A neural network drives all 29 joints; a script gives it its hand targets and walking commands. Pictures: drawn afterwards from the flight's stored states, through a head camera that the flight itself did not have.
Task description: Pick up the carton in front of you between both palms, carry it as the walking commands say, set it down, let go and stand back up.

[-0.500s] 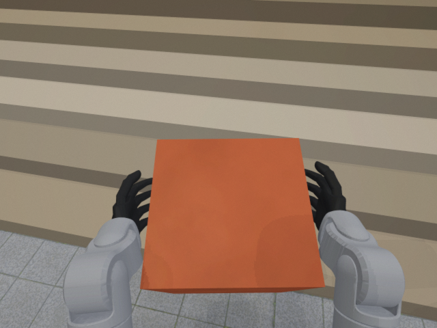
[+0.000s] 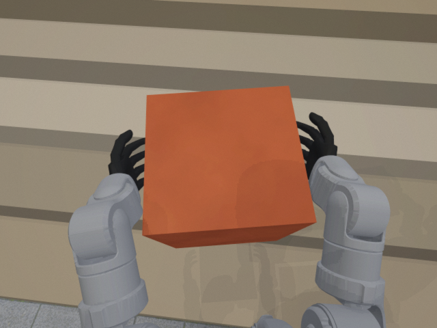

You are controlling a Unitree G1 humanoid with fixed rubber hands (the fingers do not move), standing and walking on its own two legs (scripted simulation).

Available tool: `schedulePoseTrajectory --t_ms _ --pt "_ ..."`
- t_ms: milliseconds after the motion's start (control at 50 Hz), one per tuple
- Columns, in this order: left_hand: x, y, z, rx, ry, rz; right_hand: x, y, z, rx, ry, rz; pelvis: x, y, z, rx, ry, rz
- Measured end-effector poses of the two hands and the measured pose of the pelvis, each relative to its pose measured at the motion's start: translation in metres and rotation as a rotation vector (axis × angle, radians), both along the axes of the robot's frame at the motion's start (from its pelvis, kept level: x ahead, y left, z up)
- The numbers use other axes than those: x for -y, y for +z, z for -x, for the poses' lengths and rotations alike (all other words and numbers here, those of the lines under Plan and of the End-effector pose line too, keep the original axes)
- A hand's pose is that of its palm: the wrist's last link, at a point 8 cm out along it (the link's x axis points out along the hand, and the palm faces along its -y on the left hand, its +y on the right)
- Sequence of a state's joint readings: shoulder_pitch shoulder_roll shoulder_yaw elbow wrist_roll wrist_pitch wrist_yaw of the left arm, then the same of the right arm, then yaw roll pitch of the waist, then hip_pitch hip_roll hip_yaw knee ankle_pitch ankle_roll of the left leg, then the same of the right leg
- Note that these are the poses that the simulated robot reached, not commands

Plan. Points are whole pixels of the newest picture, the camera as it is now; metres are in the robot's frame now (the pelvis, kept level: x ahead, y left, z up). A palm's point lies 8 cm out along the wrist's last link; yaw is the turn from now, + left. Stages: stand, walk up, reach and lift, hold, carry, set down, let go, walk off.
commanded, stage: carry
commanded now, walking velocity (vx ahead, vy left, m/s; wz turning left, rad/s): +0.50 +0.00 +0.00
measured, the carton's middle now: (222, 180) +0.37 -0.02 +0.05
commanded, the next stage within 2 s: none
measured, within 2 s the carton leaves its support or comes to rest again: neither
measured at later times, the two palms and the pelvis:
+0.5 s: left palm out of the picture +0.78 +0.12 +0.22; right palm out of the picture +0.71 -0.18 +0.22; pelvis +0.41 +0.07 +0.12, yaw -4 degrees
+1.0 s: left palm out of the picture +1.13 +0.31 +0.46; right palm out of the picture +1.18 +0.01 +0.45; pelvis +0.78 +0.11 +0.26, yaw -1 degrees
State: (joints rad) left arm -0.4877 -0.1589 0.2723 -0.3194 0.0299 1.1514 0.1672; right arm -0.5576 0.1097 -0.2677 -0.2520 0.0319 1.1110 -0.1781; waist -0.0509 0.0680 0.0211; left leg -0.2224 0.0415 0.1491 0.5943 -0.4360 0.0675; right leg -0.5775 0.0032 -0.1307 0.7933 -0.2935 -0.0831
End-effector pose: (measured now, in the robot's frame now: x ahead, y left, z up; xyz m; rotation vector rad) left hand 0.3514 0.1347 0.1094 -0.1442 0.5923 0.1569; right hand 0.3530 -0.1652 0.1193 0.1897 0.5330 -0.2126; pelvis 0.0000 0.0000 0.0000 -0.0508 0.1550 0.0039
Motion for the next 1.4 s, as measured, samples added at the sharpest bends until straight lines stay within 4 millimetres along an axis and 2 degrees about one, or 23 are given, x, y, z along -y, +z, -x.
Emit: schedulePoseTrajectory --t_ms 100,200,260,300,360,460,520,580,640,680,740,780,820,880,940,980,1060,1100,1140,1200,1240,1320,1400 --pt "-0.022 -0.003 -0.064 0.018 0.095 -0.022 -0.024 -0.004 -0.095 0.023 0.112 0.002 0.01 -0.004 -0.074 -0.003 -0.012 -0.018" --pt "-0.057 0.003 -0.129 0.023 0.173 -0.036 -0.058 -0.009 -0.18 0.024 0.142 -0.027 0.002 -0.001 -0.154 0.011 -0.054 -0.054" --pt "-0.064 0.01 -0.191 0.035 0.148 -0.036 -0.061 -0.007 -0.23 0.033 0.094 -0.024 -0.01 0.002 -0.211 0.019 -0.05 -0.072" --pt "-0.055 0.014 -0.242 0.028 0.074 -0.022 -0.052 0.001 -0.26 0.025 0.038 -0.017 -0.024 0.009 -0.252 0.04 -0.038 -0.086" --pt "-0.027 0.029 -0.312 -0.002 -0.072 -0.005 -0.027 0.02 -0.287 -0.015 -0.056 0.007 -0.04 0.037 -0.295 0.048 -0.038 -0.093" --pt "0.013 0.084 -0.395 -0.047 -0.185 -0.006 0.009 0.074 -0.33 -0.063 -0.209 -0.021 -0.063 0.104 -0.374 0.042 -0.069 -0.047" --pt "0.02 0.122 -0.451 0.008 -0.201 -0.028 0.017 0.122 -0.378 -0.012 -0.247 0.007 -0.069 0.128 -0.422 0.029 -0.079 -0.004" --pt "0.013 0.154 -0.505 0.07 -0.174 -0.045 0.011 0.169 -0.441 0.05 -0.214 0.056 -0.069 0.138 -0.471 0.026 -0.073 0.019" --pt "-0.012 0.182 -0.55 0.087 -0.11 -0.032 -0.01 0.204 -0.509 0.068 -0.136 0.077 -0.064 0.151 -0.522 0.026 -0.072 0.028" --pt "-0.034 0.2 -0.573 0.073 -0.063 -0.013 -0.035 0.219 -0.557 0.06 -0.046 0.064 -0.06 0.163 -0.555 0.036 -0.058 0.05" --pt "-0.085 0.221 -0.59 0.02 0.06 -0.005 -0.088 0.241 -0.618 0.017 0.104 0.056 -0.056 0.191 -0.592 0.048 -0.046 0.06" --pt "-0.117 0.236 -0.598 -0.01 0.143 0.01 -0.123 0.256 -0.649 -0.011 0.172 0.044 -0.054 0.214 -0.618 0.06 -0.043 0.041" --pt "-0.142 0.257 -0.613 -0.018 0.2 0.012 -0.148 0.274 -0.68 -0.019 0.203 0.036 -0.057 0.234 -0.644 0.074 -0.033 0.01" --pt "-0.166 0.299 -0.655 0.015 0.234 -0.028 -0.168 0.302 -0.729 0.014 0.198 0.037 -0.069 0.253 -0.683 0.078 -0.015 -0.027" --pt "-0.177 0.333 -0.714 0.04 0.211 -0.062 -0.176 0.322 -0.778 0.033 0.17 0.048 -0.09 0.261 -0.728 0.067 -0.016 -0.041" --pt "-0.179 0.345 -0.756 0.032 0.177 -0.073 -0.177 0.328 -0.808 0.022 0.142 0.038 -0.105 0.264 -0.761 0.064 -0.021 -0.052" --pt "-0.172 0.349 -0.848 0.009 0.062 -0.046 -0.171 0.327 -0.863 -0.011 0.072 -0.006 -0.143 0.266 -0.834 0.039 -0.028 -0.086" --pt "-0.162 0.342 -0.894 -0.01 -0.018 -0.021 -0.162 0.324 -0.882 -0.041 -0.002 0.011 -0.163 0.272 -0.866 0.05 -0.026 -0.096" --pt "-0.151 0.335 -0.929 -0.046 -0.082 0.014 -0.153 0.32 -0.894 -0.085 -0.067 0.032 -0.176 0.287 -0.886 0.054 -0.029 -0.089" --pt "-0.14 0.329 -0.962 -0.114 -0.115 0.053 -0.143 0.319 -0.907 -0.156 -0.136 0.027 -0.189 0.32 -0.917 0.052 -0.043 -0.091" --pt "-0.137 0.336 -0.981 -0.123 -0.121 0.051 -0.14 0.327 -0.921 -0.163 -0.172 0.002 -0.198 0.342 -0.939 0.048 -0.058 -0.083" --pt "-0.141 0.368 -1.026 -0.048 -0.128 0.014 -0.141 0.364 -0.966 -0.092 -0.198 -0.004 -0.209 0.373 -0.988 0.041 -0.083 -0.051" --pt "-0.15 0.399 -1.073 0.027 -0.129 0.008 -0.15 0.406 -1.025 -0.016 -0.164 0.037 -0.208 0.386 -1.043 0.046 -0.068 -0.029"
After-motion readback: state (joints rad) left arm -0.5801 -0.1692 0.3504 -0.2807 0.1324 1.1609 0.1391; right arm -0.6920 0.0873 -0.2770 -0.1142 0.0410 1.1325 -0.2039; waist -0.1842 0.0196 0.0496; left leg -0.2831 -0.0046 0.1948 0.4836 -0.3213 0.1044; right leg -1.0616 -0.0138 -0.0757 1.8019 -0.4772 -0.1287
